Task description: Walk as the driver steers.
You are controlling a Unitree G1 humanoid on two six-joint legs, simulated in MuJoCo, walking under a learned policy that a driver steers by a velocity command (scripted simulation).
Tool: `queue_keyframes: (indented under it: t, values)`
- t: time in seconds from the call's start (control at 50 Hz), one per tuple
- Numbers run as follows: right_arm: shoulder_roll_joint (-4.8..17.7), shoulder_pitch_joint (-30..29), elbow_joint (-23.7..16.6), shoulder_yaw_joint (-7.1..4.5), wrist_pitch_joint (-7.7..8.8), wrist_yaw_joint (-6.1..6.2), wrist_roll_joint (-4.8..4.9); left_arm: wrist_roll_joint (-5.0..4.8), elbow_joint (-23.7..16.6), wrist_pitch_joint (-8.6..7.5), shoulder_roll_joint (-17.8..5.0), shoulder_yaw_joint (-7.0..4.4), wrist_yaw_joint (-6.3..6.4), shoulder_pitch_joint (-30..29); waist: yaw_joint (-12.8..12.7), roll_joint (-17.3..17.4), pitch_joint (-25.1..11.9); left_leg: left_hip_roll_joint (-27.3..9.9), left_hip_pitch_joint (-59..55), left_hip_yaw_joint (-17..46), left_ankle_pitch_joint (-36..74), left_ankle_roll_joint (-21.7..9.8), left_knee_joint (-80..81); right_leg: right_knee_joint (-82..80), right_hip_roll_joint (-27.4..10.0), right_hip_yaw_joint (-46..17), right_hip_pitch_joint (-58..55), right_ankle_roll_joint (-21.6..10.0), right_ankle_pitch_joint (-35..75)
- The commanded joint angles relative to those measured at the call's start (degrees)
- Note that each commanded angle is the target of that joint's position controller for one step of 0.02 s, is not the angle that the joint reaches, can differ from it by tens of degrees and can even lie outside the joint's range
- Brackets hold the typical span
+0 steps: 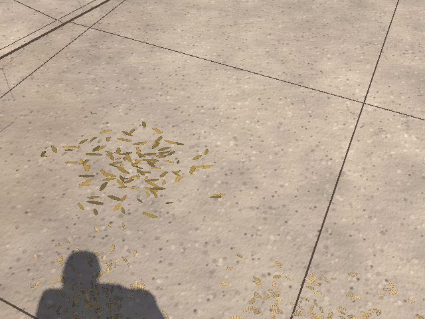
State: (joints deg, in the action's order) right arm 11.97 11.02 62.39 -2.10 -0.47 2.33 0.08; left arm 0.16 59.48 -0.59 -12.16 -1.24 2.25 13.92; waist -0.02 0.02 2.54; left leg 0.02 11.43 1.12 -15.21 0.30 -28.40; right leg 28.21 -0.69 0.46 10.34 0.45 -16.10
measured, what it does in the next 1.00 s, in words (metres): walks ahead: right foot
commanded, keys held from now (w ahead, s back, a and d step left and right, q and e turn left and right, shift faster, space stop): no key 0.26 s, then w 0.74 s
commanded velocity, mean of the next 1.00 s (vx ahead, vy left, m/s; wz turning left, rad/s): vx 0.26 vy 0.00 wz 0.00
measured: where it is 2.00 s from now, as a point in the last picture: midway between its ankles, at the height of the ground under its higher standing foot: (224, 245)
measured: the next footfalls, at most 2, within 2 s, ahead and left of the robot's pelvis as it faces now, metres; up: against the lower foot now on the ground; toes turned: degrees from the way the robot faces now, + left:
right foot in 0.96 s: +0.43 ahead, -0.12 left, +0.00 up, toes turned -2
left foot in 1.50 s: +0.73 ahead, +0.12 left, +0.00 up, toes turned -4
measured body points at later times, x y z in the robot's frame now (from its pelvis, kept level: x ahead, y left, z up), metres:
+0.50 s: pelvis +0.03 +0.01 -0.01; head +0.03 +0.01 +0.44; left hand +0.01 +0.26 -0.16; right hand +0.04 -0.24 -0.16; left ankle +0.00 +0.12 -0.73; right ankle -0.01 -0.12 -0.74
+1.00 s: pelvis +0.27 -0.02 -0.03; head +0.31 -0.03 +0.42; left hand +0.50 +0.21 -0.11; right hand +0.17 -0.27 -0.16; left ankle +0.03 +0.12 -0.69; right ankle +0.39 -0.11 -0.74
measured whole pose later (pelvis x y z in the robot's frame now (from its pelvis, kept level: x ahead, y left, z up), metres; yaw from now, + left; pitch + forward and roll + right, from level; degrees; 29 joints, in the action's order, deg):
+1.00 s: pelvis +0.27 -0.02 -0.03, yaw +0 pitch +2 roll +0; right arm 12.7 28.0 62.3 -1.5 4.0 0.8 0.2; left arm -1.1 46.8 -6.0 -13.5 -2.3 -2.2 -2.2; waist 3.0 0.3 2.7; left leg -1.2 -0.7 2.0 -27.8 -0.4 -43.1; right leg 35.4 0.9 4.0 30.5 -5.1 -6.9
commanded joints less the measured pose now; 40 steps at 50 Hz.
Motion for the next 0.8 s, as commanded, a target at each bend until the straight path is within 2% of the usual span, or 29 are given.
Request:
queue_keyframes:
  t: [0.02,0.26,0.28,0.32,0.34,0.36,0.4,0.44,0.46,0.48,0.5,0.52,0.54,0.56,0.58,0.6,0.62,0.64,0.66,0.68,0.7,0.74,0.78,0.8]
  values:
    - [5.7,1.4,-0.9,-0.78,0.38,0.18,0.0,-0.02,-1.0,-0.39,-5.6,-0.91,0.21,2.3,0.1,0.1,-0.1,-1.3,-0.4,1.1,8.4,-1.3,4.6,-5.2,-1.0,-0.9,2.4,-0.8,7.0]
    - [4.8,3.0,0.5,-0.2,0.43,0.25,0.03,-0.1,0.6,-0.3,-4.5,-0.56,0.27,4.3,0.1,0.0,0.4,-1.1,0.3,0.7,7.6,-1.2,4.8,-5.3,-0.8,-0.9,2.8,-1.0,6.5]
    - [4.2,4.2,1.1,-0.05,0.38,0.28,0.04,-0.13,1.3,-0.21,-4.0,-0.46,0.32,5.5,0.1,0.0,-1.0,-0.4,-0.2,0.0,1.7,-1.4,4.8,-5.5,-0.2,-0.3,2.3,-1.2,0.6]
    - [5.5,4.8,1.0,-0.58,0.33,0.5,0.76,-0.82,1.1,0.02,-5.5,-1.08,0.67,5.5,0.2,-0.5,1.9,1.0,3.9,-0.9,-18.4,-3.0,3.2,-4.7,0.5,-0.6,5.7,-3.1,-18.9]
    - [5.6,4.5,0.5,-0.65,0.7,0.51,0.82,-0.97,0.6,-0.21,-5.8,-1.21,0.75,5.3,0.1,-0.7,4.6,0.5,7.0,-0.1,-24.2,-3.9,3.0,-5.2,-0.4,-2.2,8.1,-4.3,-25.1]
    - [5.1,4.3,0.0,-0.56,1.42,0.37,0.94,-1.19,0.2,-0.79,-5.8,-1.26,0.65,5.6,-0.1,-1.0,6.3,-0.2,9.0,0.9,-25.3,-4.6,2.6,-5.7,-1.7,-4.3,9.2,-5.4,-27.3]
    - [3.9,3.8,-0.8,-0.41,3.24,-0.27,1.19,-1.65,0.4,-2.26,-6.3,-1.64,0.16,8.1,-1.0,-2.6,6.5,-0.8,11.8,1.2,-21.2,-4.9,-0.6,-7.1,-5.0,-9.5,7.0,-7.8,-27.1]
    - [2.1,2.2,-2.1,-0.1,4.79,-1.16,1.34,-1.92,1.1,-3.19,-8.4,-2.48,-0.43,11.6,-2.0,-7.3,5.3,0.7,15.4,-2.0,-14.2,-4.3,-7.9,-12.2,-11.0,-19.2,2.4,-11.4,-29.7]
    - [1.2,2.1,-2.6,0.09,5.41,-1.56,1.59,-1.99,0.9,-3.4,-9.5,-2.85,-0.62,11.6,-1.5,-9.9,5.2,1.0,15.3,-3.5,-10.5,-4.5,-11.1,-15.2,-14.7,-24.5,2.2,-13.3,-30.2]
    - [1.4,2.0,-2.8,0.07,5.85,-1.83,1.65,-1.98,0.2,-3.51,-9.4,-2.89,-0.74,10.5,-0.8,-9.6,5.9,0.5,13.1,-3.0,-9.8,-5.4,-11.3,-16.3,-15.9,-26.3,4.7,-13.9,-28.8]
    - [1.3,3.9,-2.3,0.06,6.18,-2.0,1.8,-1.99,-0.8,-3.54,-9.5,-2.83,-0.87,8.2,0.9,-9.3,6.3,0.5,9.0,-3.2,-10.3,-6.4,-8.0,-15.6,-15.1,-24.5,7.7,-13.1,-27.0]
    - [1.1,8.8,-0.6,-0.03,6.38,-2.03,2.02,-2.22,-2.3,-3.49,-9.3,-2.7,-1.06,4.2,3.8,-8.9,6.6,0.6,0.9,-3.0,-9.3,-7.2,-1.3,-12.8,-12.5,-20.1,12.7,-11.2,-23.4]
    - [3.2,15.4,1.8,-0.79,6.52,-1.92,1.85,-2.47,-4.5,-3.63,-8.1,-2.36,-1.2,-0.6,6.8,-4.7,6.1,-1.3,-7.9,1.3,-7.0,-7.8,3.8,-5.7,-7.9,-12.9,18.7,-8.1,-15.3]
    - [9.4,24.0,4.4,-2.69,6.75,-1.9,2.01,-2.37,-6.8,-4.67,-4.3,-1.47,-1.35,-3.9,9.1,9.7,4.4,-9.7,-17.7,17.7,-9.6,-11.7,11.1,14.3,0.8,0.1,28.4,-3.4,-4.8]
    - [13.4,28.8,4.5,-3.47,7.25,-2.57,1.33,-2.0,-8.3,-6.05,-4.0,-1.35,-1.26,-4.2,9.9,17.8,1.6,-20.6,-25.0,36.7,-1.6,-17.1,16.5,30.9,3.3,0.4,38.0,-2.1,-12.4]
    - [8.8,25.2,3.4,-2.03,7.75,-2.65,0.21,-2.46,-7.9,-6.76,-5.8,-1.84,-1.73,-3.5,6.8,9.0,2.3,-21.6,-25.3,35.4,3.2,-16.9,14.9,40.5,0.6,-4.2,42.6,-3.3,-13.4]
    - [6.8,22.1,2.0,-1.42,7.98,-2.81,0.07,-2.99,-7.3,-7.06,-5.0,-1.64,-2.39,-2.0,4.9,5.9,2.6,-19.9,-25.0,29.6,6.8,-15.4,14.2,44.2,-1.2,-5.1,44.7,-4.5,-9.3]
    - [6.5,19.9,1.2,-1.05,7.84,-3.09,0.23,-2.86,-7.4,-7.24,-5.0,-1.75,-2.7,-2.6,3.7,3.8,3.0,-18.5,-24.7,24.3,10.4,-14.1,14.8,44.5,-3.1,-4.0,46.6,-5.1,-5.2]
    - [5.1,18.9,0.8,-0.38,7.34,-3.16,0.41,-2.32,-7.9,-7.29,-5.6,-2.16,-2.89,-4.4,3.3,2.8,3.5,-16.9,-23.6,19.2,16.1,-12.5,15.6,42.4,-4.7,-3.1,46.7,-5.2,-1.9]
    - [3.4,19.2,0.8,0.24,6.68,-2.99,0.28,-2.05,-8.5,-7.07,-5.2,-2.32,-3.22,-5.4,3.0,3.8,3.4,-14.9,-21.7,15.0,19.0,-11.1,16.7,40.3,-5.6,-1.8,44.7,-4.8,-0.2]
    - [2.8,19.7,0.6,0.55,6.11,-2.65,0.15,-1.97,-8.8,-6.71,-4.2,-2.12,-3.63,-5.9,2.8,4.6,3.2,-13.5,-19.9,12.2,20.4,-10.5,17.7,38.0,-5.9,-0.7,42.9,-4.1,1.6]
    - [4.1,17.8,-0.8,0.72,5.49,-1.66,-0.21,-1.67,-10.7,-6.06,-2.4,-1.32,-4.15,-9.6,2.4,4.3,4.6,-11.0,-12.5,7.2,21.0,-10.3,20.4,28.5,-5.1,1.6,37.5,-2.3,7.3]
    - [6.5,16.8,-2.0,0.47,5.48,-0.84,-0.29,-1.47,-13.5,-5.83,-0.9,-0.31,-4.23,-16.4,3.4,4.5,6.2,-8.9,-4.4,3.7,18.6,-10.0,23.2,15.5,-2.9,3.7,28.4,-1.3,14.0]
    - [8.0,18.1,-1.9,0.12,5.68,-0.63,-0.08,-1.6,-14.4,-5.65,-1.4,-0.26,-4.27,-18.3,3.7,5.5,6.2,-9.6,-3.3,3.7,18.0,-10.2,24.8,11.9,-1.8,4.4,24.8,-1.2,15.6]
